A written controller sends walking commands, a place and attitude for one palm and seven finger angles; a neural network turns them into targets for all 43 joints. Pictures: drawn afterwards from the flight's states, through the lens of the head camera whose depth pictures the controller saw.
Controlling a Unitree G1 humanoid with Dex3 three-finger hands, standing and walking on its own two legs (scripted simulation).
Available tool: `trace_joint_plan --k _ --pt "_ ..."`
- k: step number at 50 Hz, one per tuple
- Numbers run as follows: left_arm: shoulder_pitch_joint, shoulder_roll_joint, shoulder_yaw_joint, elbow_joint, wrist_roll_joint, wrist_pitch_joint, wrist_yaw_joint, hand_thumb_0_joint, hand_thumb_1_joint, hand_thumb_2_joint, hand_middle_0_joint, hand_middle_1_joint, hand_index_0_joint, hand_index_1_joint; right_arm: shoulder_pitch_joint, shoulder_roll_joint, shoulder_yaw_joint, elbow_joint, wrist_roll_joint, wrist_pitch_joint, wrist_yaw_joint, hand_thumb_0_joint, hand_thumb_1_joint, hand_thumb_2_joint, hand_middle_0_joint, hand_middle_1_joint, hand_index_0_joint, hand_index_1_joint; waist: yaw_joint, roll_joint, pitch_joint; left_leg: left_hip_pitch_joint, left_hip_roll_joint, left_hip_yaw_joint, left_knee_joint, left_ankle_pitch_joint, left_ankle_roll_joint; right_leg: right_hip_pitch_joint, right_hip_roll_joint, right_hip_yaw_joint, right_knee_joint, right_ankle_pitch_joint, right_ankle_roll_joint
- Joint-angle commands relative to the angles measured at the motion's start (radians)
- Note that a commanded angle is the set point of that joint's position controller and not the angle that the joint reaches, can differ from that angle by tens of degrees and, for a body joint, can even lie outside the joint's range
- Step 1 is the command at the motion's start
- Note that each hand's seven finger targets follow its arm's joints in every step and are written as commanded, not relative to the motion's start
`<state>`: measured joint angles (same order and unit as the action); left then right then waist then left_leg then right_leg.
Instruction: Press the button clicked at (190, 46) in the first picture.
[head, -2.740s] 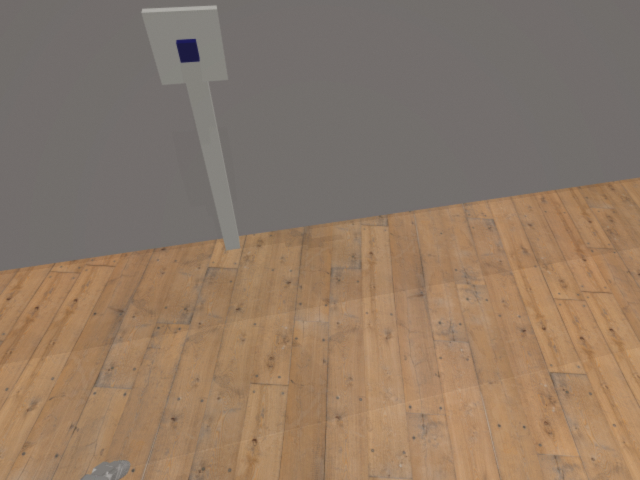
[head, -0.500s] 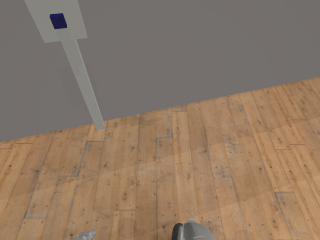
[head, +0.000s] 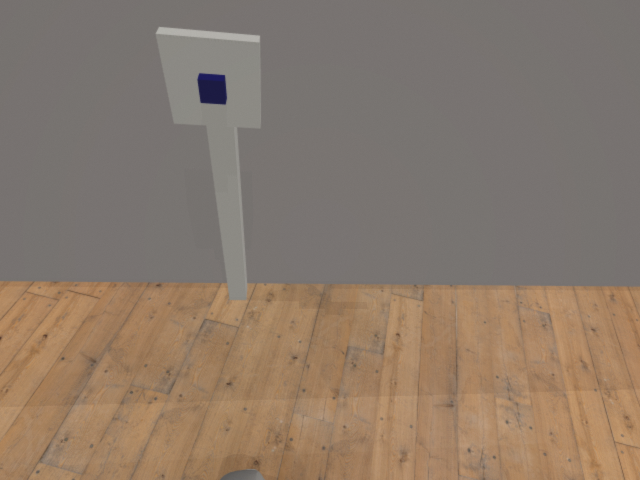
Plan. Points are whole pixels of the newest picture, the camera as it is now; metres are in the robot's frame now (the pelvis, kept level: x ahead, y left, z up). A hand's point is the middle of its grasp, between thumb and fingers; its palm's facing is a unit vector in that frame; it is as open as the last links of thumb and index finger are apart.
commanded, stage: turn to face it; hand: left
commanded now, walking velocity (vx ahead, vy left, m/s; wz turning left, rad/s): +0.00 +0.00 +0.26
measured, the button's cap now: (212, 88) +0.75 +0.28 +0.08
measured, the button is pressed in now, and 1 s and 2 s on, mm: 0 0 0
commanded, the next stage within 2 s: take the last steps up to it in 0.02 s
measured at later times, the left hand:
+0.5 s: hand out of the picture +0.03 +0.15 -0.14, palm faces +0.16 -0.96 -0.22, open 7.4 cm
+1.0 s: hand out of the picture +0.10 +0.21 -0.17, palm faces +0.20 -0.97 -0.14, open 7.4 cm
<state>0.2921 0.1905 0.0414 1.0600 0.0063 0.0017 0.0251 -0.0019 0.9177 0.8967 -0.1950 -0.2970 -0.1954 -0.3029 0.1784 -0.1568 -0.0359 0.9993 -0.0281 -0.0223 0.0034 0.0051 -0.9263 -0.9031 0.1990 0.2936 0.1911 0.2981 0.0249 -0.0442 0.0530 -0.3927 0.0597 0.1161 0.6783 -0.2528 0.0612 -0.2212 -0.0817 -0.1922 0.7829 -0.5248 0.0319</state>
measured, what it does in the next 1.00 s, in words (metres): walks ahead: right foot, then left foot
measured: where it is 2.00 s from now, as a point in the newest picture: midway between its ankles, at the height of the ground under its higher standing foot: outside the picture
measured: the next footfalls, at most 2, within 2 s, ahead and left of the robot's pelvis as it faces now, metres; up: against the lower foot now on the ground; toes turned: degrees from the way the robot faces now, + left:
right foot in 0.40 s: +0.07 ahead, -0.13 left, +0.00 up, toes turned -2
left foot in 0.86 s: +0.26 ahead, +0.17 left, +0.00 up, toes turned +17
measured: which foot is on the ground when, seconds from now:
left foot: down 0.00-0.40, up 0.42-0.84, down 0.86-1.00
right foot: up 0.00-0.38, down 0.40-0.86, up 0.88-1.00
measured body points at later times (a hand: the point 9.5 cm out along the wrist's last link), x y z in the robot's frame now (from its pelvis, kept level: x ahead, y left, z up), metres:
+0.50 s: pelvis +0.05 -0.03 +0.02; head +0.03 -0.05 +0.47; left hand +0.02 +0.20 -0.13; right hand +0.06 -0.25 -0.15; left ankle +0.07 +0.09 -0.68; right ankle +0.03 -0.13 -0.72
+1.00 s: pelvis +0.20 +0.06 +0.01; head +0.22 +0.08 +0.46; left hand +0.09 +0.26 -0.15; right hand +0.31 -0.16 -0.13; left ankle +0.22 +0.15 -0.72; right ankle +0.12 -0.08 -0.63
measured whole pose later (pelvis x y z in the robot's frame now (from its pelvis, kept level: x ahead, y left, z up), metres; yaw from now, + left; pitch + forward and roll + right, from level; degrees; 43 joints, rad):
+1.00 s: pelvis +0.20 +0.06 +0.01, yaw +6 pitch -1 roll +0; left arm 0.41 0.14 0.05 1.16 0.02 -0.02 0.01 0.01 0.91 0.90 -0.20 -0.30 -0.20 -0.30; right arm 0.17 -0.14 -0.06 1.02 -0.02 -0.07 -0.02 0.00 -0.94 -0.90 0.20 0.29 0.20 0.30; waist 0.03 -0.04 0.06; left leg -0.28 0.04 0.19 0.57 -0.27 0.04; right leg -0.36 -0.11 -0.07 1.18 -0.42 0.00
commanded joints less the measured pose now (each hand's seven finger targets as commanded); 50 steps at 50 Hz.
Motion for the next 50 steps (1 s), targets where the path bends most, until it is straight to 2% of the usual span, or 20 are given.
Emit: trace_joint_plan --k 1,6,14,18,19,20,21,22,23,25,28,34,38,41,42,43,44,45,48,50 --pt "0.01 0.058 0.015 -0.062 0.01 -0.002 0.009 0.0 0.9 0.9 -0.2 -0.3 -0.2 -0.3 0.109 -0.183 -0.024 -0.011 0.005 0.004 -0.034 0.0 -0.9 -0.9 0.2 0.3 0.2 0.3 -0.044 0.265 -0.082 0.237 0.29 -0.384 -0.364 0.454 0.132 -0.237 -0.022 0.145 0.303 -0.058 0.011" --pt "0.051 0.039 0.019 -0.032 0.015 0.016 0.0 0.0 0.9 0.9 -0.2 -0.3 -0.2 -0.3 0.048 -0.156 -0.026 -0.026 0.011 0.004 -0.034 0.0 -0.9 -0.9 0.2 0.3 0.2 0.3 -0.021 0.15 -0.096 0.194 0.196 -0.25 -0.422 0.236 0.089 -0.196 -0.016 0.15 0.257 0.105 0.023" --pt "0.006 0.016 0.006 -0.057 0.025 0.004 -0.016 0.0 0.9 0.9 -0.2 -0.3 -0.2 -0.3 0.119 -0.165 -0.044 0.009 0.0 0.006 -0.024 0.0 -0.9 -0.9 0.2 0.3 0.2 0.3 -0.056 0.176 -0.034 0.164 0.194 -0.348 -0.506 -0.26 0.118 -0.157 0.007 0.113 -0.014 0.052 -0.005" --pt "0.158 0.016 0.007 -0.001 0.023 -0.012 -0.02 0.0 0.9 0.9 -0.2 -0.3 -0.2 -0.3 0.079 -0.158 -0.048 0.019 0.005 0.013 -0.019 0.0 -0.9 -0.9 0.2 0.3 0.2 0.3 0.019 0.13 -0.018 -0.014 0.12 -0.286 -0.429 -0.357 0.058 0.132 0.051 0.069 -0.322 0.172 -0.022" --pt "0.226 0.046 0.016 0.018 0.029 -0.018 -0.016 0.0 0.9 0.9 -0.2 -0.3 -0.2 -0.3 0.064 -0.123 -0.044 0.015 0.01 0.013 -0.016 0.0 -0.9 -0.9 0.2 0.3 0.2 0.3 0.051 0.032 0.002 -0.132 0.05 -0.219 -0.293 -0.359 0.016 0.24 -0.003 0.142 -0.437 0.128 -0.037" --pt "0.27 0.123 0.034 0.022 0.042 -0.023 -0.004 0.0 0.9 0.9 -0.2 -0.3 -0.2 -0.3 0.052 -0.049 -0.03 -0.015 0.02 0.013 -0.01 0.0 -0.9 -0.9 0.2 0.3 0.2 0.3 0.071 -0.228 0.045 -0.335 -0.073 -0.076 -0.006 -0.309 -0.039 0.292 -0.227 0.46 -0.613 -0.148 -0.117" --pt "0.266 0.169 0.033 0.009 0.026 -0.024 0.006 0.0 0.9 0.9 -0.2 -0.3 -0.2 -0.3 -0.021 -0.079 -0.035 -0.055 0.002 0.016 -0.002 0.0 -0.9 -0.9 0.2 0.3 0.2 0.3 0.085 -0.237 0.125 -0.378 -0.051 -0.077 0.166 -0.258 -0.048 0.137 -0.377 0.649 -0.751 -0.338 -0.176" --pt "0.2 0.155 0.031 -0.01 0.022 -0.028 0.009 0.0 0.9 0.9 -0.2 -0.3 -0.2 -0.3 -0.026 -0.096 -0.043 -0.062 -0.006 0.02 0.006 0.0 -0.9 -0.9 0.2 0.3 0.2 0.3 0.037 -0.121 0.155 -0.342 -0.025 -0.122 0.248 -0.182 -0.047 0.031 -0.38 0.623 -0.776 -0.305 -0.185" --pt "0.161 0.133 0.035 -0.012 0.019 -0.045 0.011 0.0 0.9 0.9 -0.2 -0.3 -0.2 -0.3 0.021 -0.085 -0.047 -0.035 -0.006 0.024 0.01 0.0 -0.9 -0.9 0.2 0.3 0.2 0.3 0.01 -0.165 0.153 -0.325 -0.009 -0.125 0.305 -0.117 -0.048 0.02 -0.34 0.591 -0.776 -0.287 -0.162" --pt "0.135 0.06 0.01 -0.01 0.016 -0.064 0.005 0.0 0.9 0.9 -0.2 -0.3 -0.2 -0.3 0.071 -0.08 -0.048 0.008 -0.006 0.022 0.02 0.0 -0.9 -0.9 0.2 0.3 0.2 0.3 -0.022 -0.099 0.174 -0.295 0.018 -0.114 0.354 0.009 -0.06 0.018 -0.246 0.389 -0.714 -0.021 -0.121" --pt "0.19 0.039 0.002 0.015 0.012 -0.081 0.002 0.0 0.9 0.9 -0.2 -0.3 -0.2 -0.3 0.093 -0.047 -0.045 0.026 0.001 0.018 0.024 0.0 -0.9 -0.9 0.2 0.3 0.2 0.3 -0.02 -0.052 0.129 -0.293 0.017 -0.08 0.366 0.096 -0.077 0.105 -0.188 0.231 -0.666 0.268 -0.105" --pt "0.299 0.035 0.003 0.072 0.021 -0.092 0.006 0.0 0.9 0.9 -0.2 -0.3 -0.2 -0.3 -0.031 -0.028 -0.031 -0.02 0.004 0.01 0.027 0.0 -0.9 -0.9 0.2 0.3 0.2 0.3 0.023 -0.084 0.098 -0.324 0.042 -0.036 0.209 0.072 -0.08 0.236 -0.213 0.187 -0.598 0.555 -0.142" --pt "0.286 0.06 0.011 0.088 0.028 -0.08 0.011 0.0 0.9 0.9 -0.2 -0.3 -0.2 -0.3 -0.082 -0.014 -0.02 -0.039 0.009 -0.004 0.033 0.0 -0.9 -0.9 0.2 0.3 0.2 0.3 0.029 -0.128 0.087 -0.17 0.024 0.005 0.021 0.015 -0.05 0.21 -0.228 0.153 -0.531 0.657 -0.141" --pt "0.241 0.073 0.019 0.086 0.021 -0.072 0.01 0.0 0.9 0.9 -0.2 -0.3 -0.2 -0.3 0.11 -0.051 -0.026 0.025 0.004 -0.022 0.015 0.0 -0.9 -0.9 0.2 0.3 0.2 0.3 -0.063 -0.107 -0.012 0.17 -0.051 0.064 -0.143 0.069 -0.021 0.131 -0.169 0.074 -0.278 0.84 -0.105" --pt "0.249 0.054 0.016 0.085 0.014 -0.07 0.006 0.0 0.9 0.9 -0.2 -0.3 -0.2 -0.3 0.254 -0.111 -0.039 0.068 -0.001 -0.028 0.002 0.0 -0.9 -0.9 0.2 0.3 0.2 0.3 -0.119 -0.008 -0.117 0.393 -0.006 0.023 -0.181 0.144 -0.006 0.046 -0.129 0.046 -0.08 0.752 -0.077" --pt "0.296 -0.001 0.009 0.069 0.003 -0.066 0.0 0.0 0.9 0.9 -0.2 -0.3 -0.2 -0.3 0.364 -0.238 -0.066 0.09 -0.008 -0.035 -0.01 0.0 -0.9 -0.9 0.2 0.3 0.2 0.3 -0.137 0.256 -0.248 0.626 0.248 -0.31 -0.197 0.239 0.072 -0.189 -0.002 -0.002 0.189 0.287 -0.03" --pt "0.248 -0.013 0.003 0.033 0.003 -0.063 0.0 0.0 0.9 0.9 -0.2 -0.3 -0.2 -0.3 0.424 -0.279 -0.071 0.103 0.006 -0.027 -0.02 0.0 -0.9 -0.9 0.2 0.3 0.2 0.3 -0.151 0.32 -0.285 0.654 0.388 -0.519 -0.332 0.322 0.147 -0.316 0.059 0.081 0.416 -0.078 -0.033" --pt "0.198 0.0 0.012 0.02 0.008 -0.056 0.004 0.0 0.9 0.9 -0.2 -0.3 -0.2 -0.3 0.339 -0.261 -0.066 0.088 0.01 -0.019 -0.022 0.0 -0.9 -0.9 0.2 0.3 0.2 0.3 -0.122 0.225 -0.2 0.524 0.402 -0.461 -0.379 0.176 0.166 -0.333 0.003 0.143 0.499 -0.064 -0.059" --pt "0.1 -0.028 0.014 0.032 0.014 -0.048 -0.018 0.0 0.9 0.9 -0.2 -0.3 -0.2 -0.3 0.158 -0.11 -0.023 0.061 0.011 -0.046 -0.032 0.0 -0.9 -0.9 0.2 0.3 0.2 0.3 -0.054 0.102 0.02 0.217 0.29 -0.246 -0.424 0.288 0.101 -0.314 -0.07 0.164 0.466 0.147 -0.039" --pt "0.152 -0.047 0.013 0.043 0.02 -0.029 -0.019 0.0 0.9 0.9 -0.2 -0.3 -0.2 -0.3 0.146 -0.078 -0.011 0.061 0.011 -0.058 -0.032 0.0 -0.9 -0.9 0.2 0.3 0.2 0.3 -0.018 0.16 0.025 0.148 0.236 -0.134 -0.439 0.393 0.078 -0.252 -0.064 0.156 0.393 0.192 -0.024"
